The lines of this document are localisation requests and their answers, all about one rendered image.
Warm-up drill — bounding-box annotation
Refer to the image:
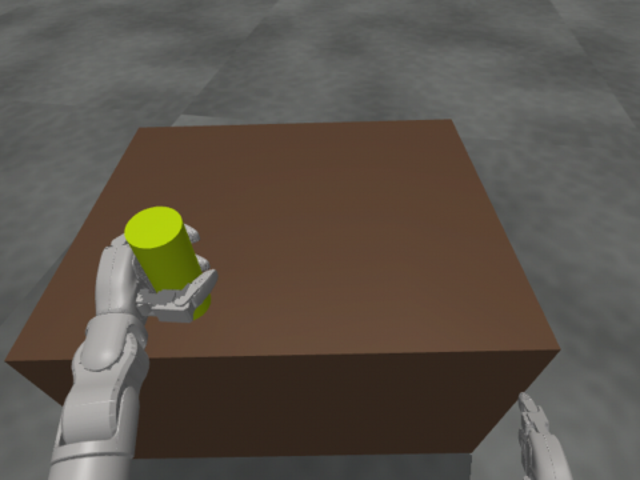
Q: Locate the can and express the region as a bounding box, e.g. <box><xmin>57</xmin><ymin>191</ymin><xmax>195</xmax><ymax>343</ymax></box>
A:
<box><xmin>124</xmin><ymin>206</ymin><xmax>211</xmax><ymax>320</ymax></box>

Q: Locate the left robot hand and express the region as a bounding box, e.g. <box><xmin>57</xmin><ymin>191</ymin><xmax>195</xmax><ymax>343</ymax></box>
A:
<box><xmin>95</xmin><ymin>224</ymin><xmax>218</xmax><ymax>326</ymax></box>

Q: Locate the right robot hand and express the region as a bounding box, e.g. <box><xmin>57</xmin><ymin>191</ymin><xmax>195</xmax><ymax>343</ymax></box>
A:
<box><xmin>518</xmin><ymin>392</ymin><xmax>573</xmax><ymax>480</ymax></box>

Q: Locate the left robot arm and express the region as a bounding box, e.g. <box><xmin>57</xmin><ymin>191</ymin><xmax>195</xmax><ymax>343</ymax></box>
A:
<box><xmin>48</xmin><ymin>312</ymin><xmax>149</xmax><ymax>480</ymax></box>

